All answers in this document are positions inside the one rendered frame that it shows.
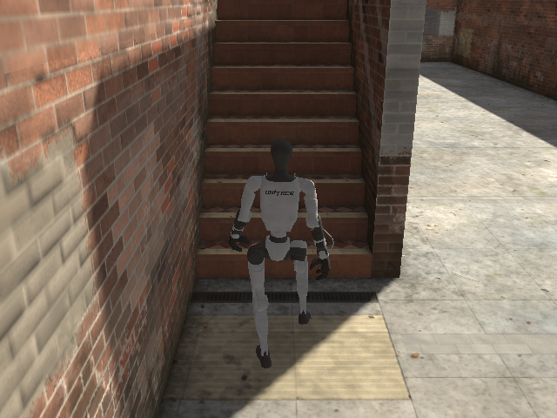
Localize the stairs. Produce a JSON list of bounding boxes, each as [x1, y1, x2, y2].
[[196, 0, 372, 278]]

